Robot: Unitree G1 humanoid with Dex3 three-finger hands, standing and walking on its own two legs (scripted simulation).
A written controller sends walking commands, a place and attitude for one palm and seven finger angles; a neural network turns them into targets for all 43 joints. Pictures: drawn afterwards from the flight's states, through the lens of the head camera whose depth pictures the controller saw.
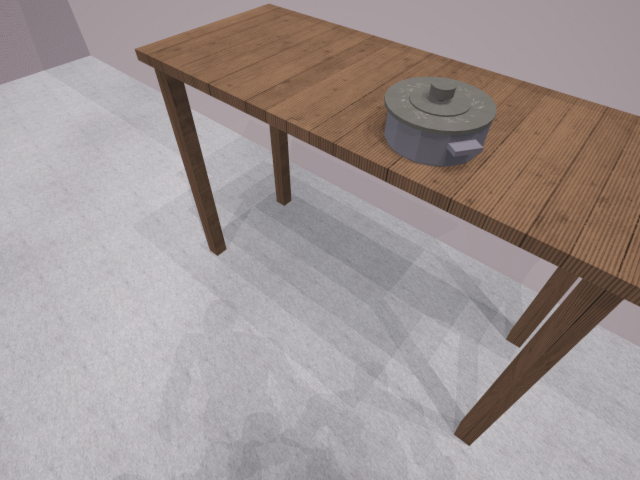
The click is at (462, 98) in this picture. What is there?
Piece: lid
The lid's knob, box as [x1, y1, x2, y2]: [429, 79, 456, 99]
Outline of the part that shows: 432,81 429,92 430,95 439,99 448,99 453,96 456,85 454,82 447,79 435,79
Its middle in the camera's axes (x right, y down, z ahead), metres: +0.22 -0.27 +0.69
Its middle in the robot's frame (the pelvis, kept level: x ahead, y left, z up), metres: +0.72 -0.18 +0.15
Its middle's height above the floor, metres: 0.93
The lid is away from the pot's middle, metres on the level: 0.00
